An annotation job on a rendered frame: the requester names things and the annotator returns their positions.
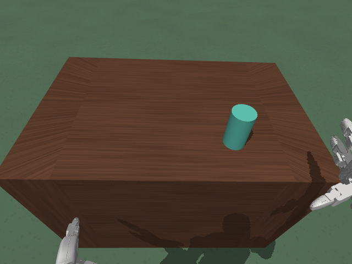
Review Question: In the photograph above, can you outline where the right robot hand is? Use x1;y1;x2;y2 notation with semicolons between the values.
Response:
310;118;352;211

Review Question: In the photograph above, can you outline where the can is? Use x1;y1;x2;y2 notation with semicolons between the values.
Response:
223;104;257;150

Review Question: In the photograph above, can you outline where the left robot hand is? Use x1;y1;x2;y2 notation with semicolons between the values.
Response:
56;217;98;264

